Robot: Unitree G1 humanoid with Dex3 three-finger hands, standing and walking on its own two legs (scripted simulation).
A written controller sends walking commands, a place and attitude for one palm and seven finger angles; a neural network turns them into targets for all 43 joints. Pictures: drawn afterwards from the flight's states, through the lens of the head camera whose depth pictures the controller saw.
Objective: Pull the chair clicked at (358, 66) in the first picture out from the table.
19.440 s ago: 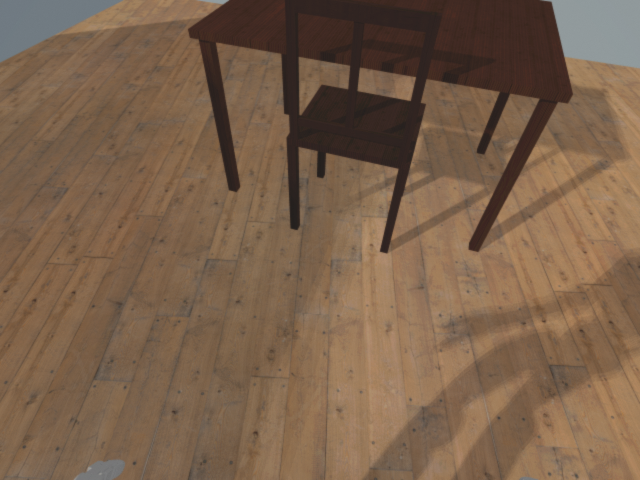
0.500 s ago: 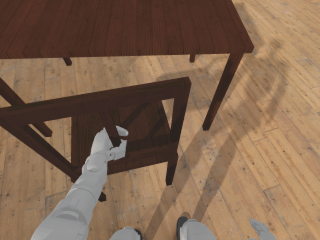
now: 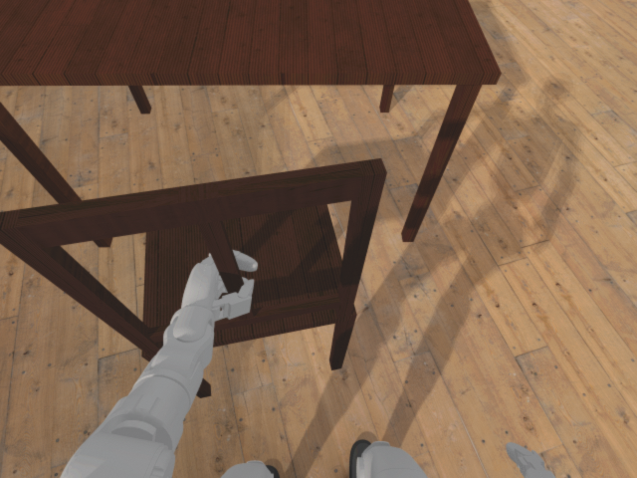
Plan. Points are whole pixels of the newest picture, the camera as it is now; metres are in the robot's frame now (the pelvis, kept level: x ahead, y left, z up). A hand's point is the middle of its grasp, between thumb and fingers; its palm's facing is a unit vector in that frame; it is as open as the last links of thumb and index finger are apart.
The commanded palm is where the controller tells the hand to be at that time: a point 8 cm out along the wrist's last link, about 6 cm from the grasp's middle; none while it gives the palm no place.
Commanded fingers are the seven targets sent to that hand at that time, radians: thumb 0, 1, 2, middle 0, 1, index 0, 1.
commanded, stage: step backward, pulling the chair out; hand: left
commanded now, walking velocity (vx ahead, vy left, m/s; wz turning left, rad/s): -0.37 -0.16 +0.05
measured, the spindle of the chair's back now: (231, 276) +0.39 +0.13 -0.06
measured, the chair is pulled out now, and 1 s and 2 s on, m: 0.36 0.58 0.63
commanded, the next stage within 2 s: stop walking, hand still on the chair in 0.78 s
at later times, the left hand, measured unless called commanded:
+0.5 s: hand (239, 374) +0.25 +0.10 -0.06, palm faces -0.05 -0.98 -0.18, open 5.4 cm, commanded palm +0.24 +0.16 -0.06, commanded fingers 0.00 0.90 0.90 -0.50 -1.45 -0.50 -1.45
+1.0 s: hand out of the picture +0.13 +0.10 -0.06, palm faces -0.03 -0.98 -0.17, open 5.5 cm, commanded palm +0.11 +0.15 -0.04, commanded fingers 0.00 0.90 0.90 -0.50 -1.45 -0.50 -1.45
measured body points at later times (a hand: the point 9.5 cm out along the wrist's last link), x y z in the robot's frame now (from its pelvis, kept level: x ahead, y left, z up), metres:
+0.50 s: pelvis -0.10 -0.01 +0.00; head -0.02 -0.01 +0.44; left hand +0.24 +0.16 -0.05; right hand +0.00 -0.28 -0.12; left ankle -0.09 +0.12 -0.73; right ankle -0.05 -0.13 -0.72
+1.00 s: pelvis -0.20 -0.02 +0.00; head -0.14 -0.03 +0.45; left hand +0.13 +0.16 -0.05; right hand -0.10 -0.27 -0.13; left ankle -0.17 +0.11 -0.73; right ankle -0.15 -0.15 -0.73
